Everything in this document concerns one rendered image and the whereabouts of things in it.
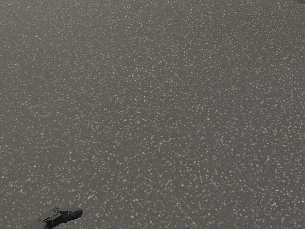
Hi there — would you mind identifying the left robot hand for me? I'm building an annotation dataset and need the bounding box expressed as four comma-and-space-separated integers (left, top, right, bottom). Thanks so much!
25, 206, 83, 229

